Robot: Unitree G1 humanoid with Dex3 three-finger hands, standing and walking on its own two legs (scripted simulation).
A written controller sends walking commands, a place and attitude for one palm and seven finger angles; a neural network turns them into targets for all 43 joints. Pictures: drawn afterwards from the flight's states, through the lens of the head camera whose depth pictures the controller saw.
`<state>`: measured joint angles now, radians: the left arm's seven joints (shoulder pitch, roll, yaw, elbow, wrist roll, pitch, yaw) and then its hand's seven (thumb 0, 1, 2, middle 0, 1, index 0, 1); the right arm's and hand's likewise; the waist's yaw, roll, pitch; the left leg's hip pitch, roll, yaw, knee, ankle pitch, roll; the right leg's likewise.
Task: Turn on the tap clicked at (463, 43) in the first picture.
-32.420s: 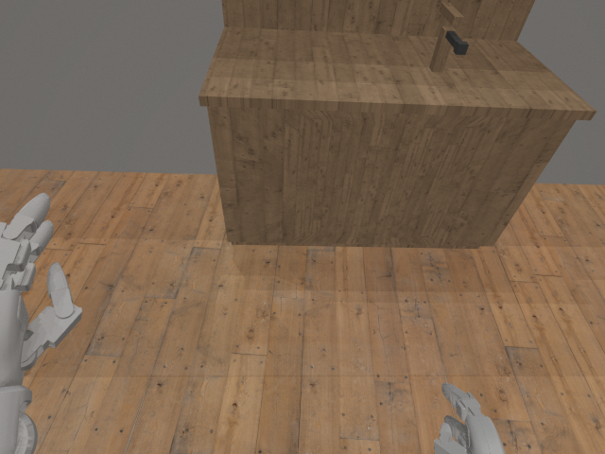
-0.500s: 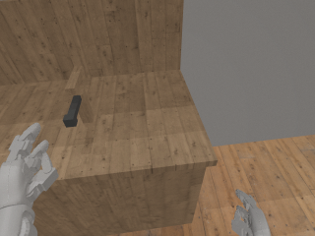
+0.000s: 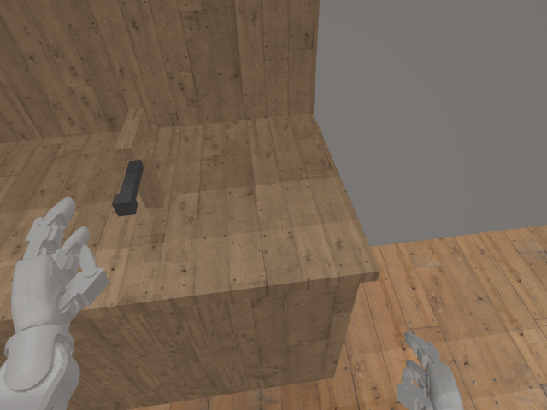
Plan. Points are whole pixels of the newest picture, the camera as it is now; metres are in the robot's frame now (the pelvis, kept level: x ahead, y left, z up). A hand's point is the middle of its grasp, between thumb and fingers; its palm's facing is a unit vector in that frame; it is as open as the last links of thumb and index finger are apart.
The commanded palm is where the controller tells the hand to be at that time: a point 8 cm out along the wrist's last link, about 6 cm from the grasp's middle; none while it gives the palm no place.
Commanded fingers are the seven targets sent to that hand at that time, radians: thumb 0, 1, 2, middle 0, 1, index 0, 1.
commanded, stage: reach beside the lever's end, fingers flat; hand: left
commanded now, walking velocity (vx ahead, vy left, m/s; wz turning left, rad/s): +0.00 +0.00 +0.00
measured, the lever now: (125, 204) +0.38 +0.30 +0.11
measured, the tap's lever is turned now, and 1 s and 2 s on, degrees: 0 0 0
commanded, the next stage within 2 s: push the lever round in 1.78 s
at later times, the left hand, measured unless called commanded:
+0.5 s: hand (107, 247) +0.27 +0.26 +0.14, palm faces +0.49 -0.87 -0.11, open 7.5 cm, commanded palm +0.22 +0.31 +0.14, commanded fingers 0.00 0.90 0.90 -0.18 -0.23 -0.18 -0.23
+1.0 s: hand (94, 235) +0.30 +0.30 +0.12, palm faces +0.51 -0.85 -0.10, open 7.7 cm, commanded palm +0.26 +0.34 +0.12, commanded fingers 0.00 0.90 0.90 -0.16 -0.17 -0.16 -0.17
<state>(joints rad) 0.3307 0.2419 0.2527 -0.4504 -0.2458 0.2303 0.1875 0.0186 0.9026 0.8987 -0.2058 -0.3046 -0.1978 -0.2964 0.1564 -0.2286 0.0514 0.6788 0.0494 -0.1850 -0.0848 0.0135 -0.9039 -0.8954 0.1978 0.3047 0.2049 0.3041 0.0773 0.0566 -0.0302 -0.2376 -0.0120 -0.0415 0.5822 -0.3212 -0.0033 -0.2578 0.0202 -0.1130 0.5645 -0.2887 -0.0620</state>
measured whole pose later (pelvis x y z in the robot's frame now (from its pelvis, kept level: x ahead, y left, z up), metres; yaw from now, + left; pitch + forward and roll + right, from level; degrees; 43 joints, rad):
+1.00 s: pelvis +0.00 +0.00 +0.00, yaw -1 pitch +1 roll +0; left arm -0.02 0.33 0.41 0.09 -0.24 0.10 0.09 0.02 0.90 0.90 -0.17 -0.20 -0.16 -0.19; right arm 0.16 -0.25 0.03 0.72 0.06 -0.15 -0.11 0.01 -0.90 -0.90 0.20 0.30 0.20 0.30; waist 0.04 0.04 -0.02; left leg -0.27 -0.01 -0.02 0.55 -0.31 0.00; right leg -0.29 0.03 -0.09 0.53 -0.27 -0.06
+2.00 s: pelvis +0.01 +0.02 +0.00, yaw -1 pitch +4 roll -1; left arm -0.15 0.36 0.45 0.31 -0.20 -0.06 0.06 0.02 0.90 0.90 -0.15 -0.15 -0.15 -0.15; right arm 0.20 -0.25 0.02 0.71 0.05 -0.12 -0.10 0.01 -0.90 -0.90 0.20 0.30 0.21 0.30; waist 0.03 0.03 -0.03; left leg -0.34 -0.02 -0.01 0.60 -0.33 0.02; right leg -0.35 0.01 -0.08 0.56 -0.27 -0.03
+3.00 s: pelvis +0.01 +0.01 +0.00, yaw -1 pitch +4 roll +0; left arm -0.20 0.24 0.35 0.32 -0.15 -0.03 0.27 0.01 0.93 0.91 -0.15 -0.15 -0.15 -0.15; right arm 0.19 -0.25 0.01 0.71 0.04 -0.07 -0.08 0.01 -0.91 -0.90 0.20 0.30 0.20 0.30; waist 0.01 0.04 -0.04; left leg -0.33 0.00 -0.02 0.59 -0.32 0.00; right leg -0.36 0.03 -0.09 0.56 -0.28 -0.06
